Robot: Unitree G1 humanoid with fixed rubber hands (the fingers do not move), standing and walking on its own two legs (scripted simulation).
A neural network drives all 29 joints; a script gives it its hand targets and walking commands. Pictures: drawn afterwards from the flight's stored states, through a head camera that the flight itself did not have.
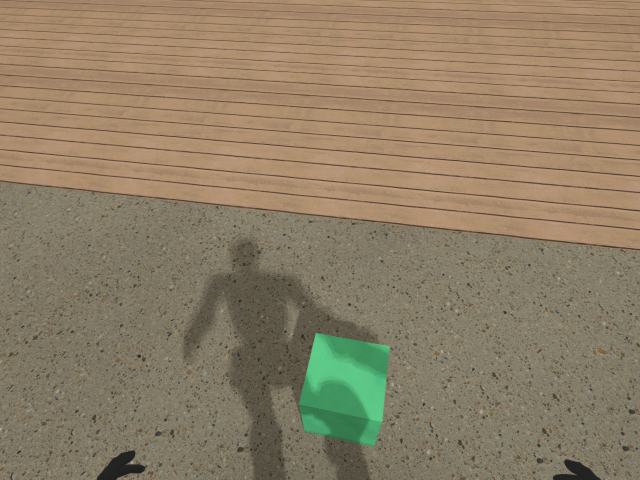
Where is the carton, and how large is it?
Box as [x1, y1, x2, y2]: [299, 333, 389, 446]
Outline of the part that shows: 316,333 299,402 304,430 373,446 382,418 389,346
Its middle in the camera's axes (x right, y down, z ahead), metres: +0.07 +0.44 +1.11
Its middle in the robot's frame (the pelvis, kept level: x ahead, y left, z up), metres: +0.45 -0.01 -0.66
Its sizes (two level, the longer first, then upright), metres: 0.210 0.200 0.250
